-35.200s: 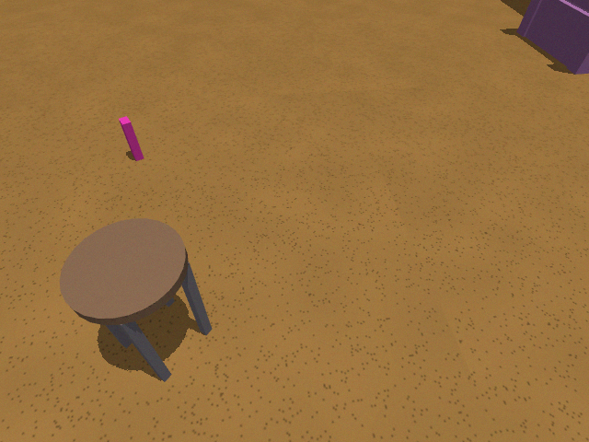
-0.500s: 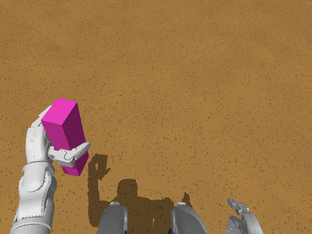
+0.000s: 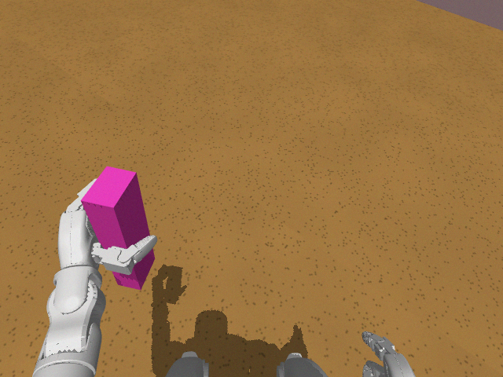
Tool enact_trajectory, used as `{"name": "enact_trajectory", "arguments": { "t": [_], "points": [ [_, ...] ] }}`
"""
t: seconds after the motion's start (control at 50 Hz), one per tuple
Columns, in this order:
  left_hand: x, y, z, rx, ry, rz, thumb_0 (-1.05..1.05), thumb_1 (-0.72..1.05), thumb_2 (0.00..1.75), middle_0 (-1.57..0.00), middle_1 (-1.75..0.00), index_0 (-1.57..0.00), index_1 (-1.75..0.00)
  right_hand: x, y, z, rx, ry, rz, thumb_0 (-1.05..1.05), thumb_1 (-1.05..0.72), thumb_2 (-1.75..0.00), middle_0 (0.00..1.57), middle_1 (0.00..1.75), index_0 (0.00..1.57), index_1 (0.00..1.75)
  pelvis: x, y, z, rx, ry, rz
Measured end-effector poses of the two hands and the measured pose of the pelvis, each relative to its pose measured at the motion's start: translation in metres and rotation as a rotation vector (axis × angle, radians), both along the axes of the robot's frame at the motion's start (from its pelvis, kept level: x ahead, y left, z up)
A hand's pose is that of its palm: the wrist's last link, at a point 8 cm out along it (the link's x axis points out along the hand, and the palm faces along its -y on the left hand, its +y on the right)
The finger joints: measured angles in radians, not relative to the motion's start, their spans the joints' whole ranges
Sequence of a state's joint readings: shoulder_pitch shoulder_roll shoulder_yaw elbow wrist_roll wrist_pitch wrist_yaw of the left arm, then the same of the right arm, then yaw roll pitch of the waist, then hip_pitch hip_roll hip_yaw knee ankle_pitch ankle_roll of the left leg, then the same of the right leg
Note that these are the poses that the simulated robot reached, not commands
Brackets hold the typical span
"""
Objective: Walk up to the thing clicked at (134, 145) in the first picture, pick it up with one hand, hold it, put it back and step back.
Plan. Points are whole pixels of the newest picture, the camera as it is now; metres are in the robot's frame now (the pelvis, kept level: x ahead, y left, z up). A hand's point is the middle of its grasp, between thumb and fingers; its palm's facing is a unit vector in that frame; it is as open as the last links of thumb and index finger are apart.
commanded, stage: lift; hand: left
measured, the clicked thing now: (125, 235) +0.34 +0.18 +0.02
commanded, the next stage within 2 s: hold in 0.50 s
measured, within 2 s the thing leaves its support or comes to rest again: neither
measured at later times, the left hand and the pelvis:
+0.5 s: hand (127, 208) +0.36 +0.17 +0.06, palm faces +0.17 -0.99 -0.03, open 10.0 cm; pelvis +0.02 +0.00 +0.02, yaw +0 degrees
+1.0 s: hand (123, 208) +0.35 +0.17 +0.08, palm faces +0.17 -0.98 -0.03, open 9.9 cm; pelvis +0.02 +0.00 +0.03, yaw +0 degrees
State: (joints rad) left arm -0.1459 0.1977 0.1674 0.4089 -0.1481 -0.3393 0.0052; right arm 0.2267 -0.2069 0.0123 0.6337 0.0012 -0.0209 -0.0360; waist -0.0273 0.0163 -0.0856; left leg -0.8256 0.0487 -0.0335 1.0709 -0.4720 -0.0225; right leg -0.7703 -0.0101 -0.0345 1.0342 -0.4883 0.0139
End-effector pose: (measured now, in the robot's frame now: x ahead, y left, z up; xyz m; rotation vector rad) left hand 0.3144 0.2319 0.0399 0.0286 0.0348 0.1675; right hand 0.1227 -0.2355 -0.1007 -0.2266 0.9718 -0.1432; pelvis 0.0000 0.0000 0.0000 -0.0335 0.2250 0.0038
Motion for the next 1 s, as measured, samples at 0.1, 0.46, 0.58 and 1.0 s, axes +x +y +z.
{"name": "enact_trajectory", "arguments": {
  "t": [0.1, 0.46, 0.58, 1.0],
  "points": [
    [0.005, -0.001, 0.005, -0.002, -0.003, 0.005, 0.05, -0.43, 1.13, -0.81, -1.21, -0.72, -1.15, 0.003, -0.002, 0.005, -0.005, 0.009, 0.001, 0.01, -0.89, -0.90, 0.20, 0.30, 0.20, 0.30, 0.005, -0.001, 0.005, 0.002, -0.009, 0.002],
    [0.019, -0.007, 0.021, 0.000, -0.004, 0.001, 0.05, -0.43, 1.13, -0.81, -1.22, -0.72, -1.15, 0.011, -0.008, 0.017, -0.003, 0.035, -0.014, 0.01, -0.89, -0.90, 0.20, 0.30, 0.20, 0.30, 0.020, -0.004, 0.019, 0.008, -0.039, 0.000],
    [0.019, -0.008, 0.024, -0.001, 0.001, -0.006, 0.05, -0.43, 1.13, -0.81, -1.22, -0.72, -1.16, 0.013, -0.009, 0.021, -0.002, 0.030, -0.016, 0.01, -0.89, -0.90, 0.20, 0.30, 0.20, 0.30, 0.022, -0.003, 0.023, 0.008, -0.051, -0.001],
    [0.008, -0.008, 0.039, -0.001, -0.014, 0.008, 0.04, -0.43, 1.13, -0.81, -1.22, -0.71, -1.16, 0.011, -0.004, 0.032, 0.010, 0.003, -0.012, 0.01, -0.90, -0.90, 0.20, 0.30, 0.20, 0.30, 0.016, -0.001, 0.032, 0.011, -0.099, -0.002]
  ]
}}
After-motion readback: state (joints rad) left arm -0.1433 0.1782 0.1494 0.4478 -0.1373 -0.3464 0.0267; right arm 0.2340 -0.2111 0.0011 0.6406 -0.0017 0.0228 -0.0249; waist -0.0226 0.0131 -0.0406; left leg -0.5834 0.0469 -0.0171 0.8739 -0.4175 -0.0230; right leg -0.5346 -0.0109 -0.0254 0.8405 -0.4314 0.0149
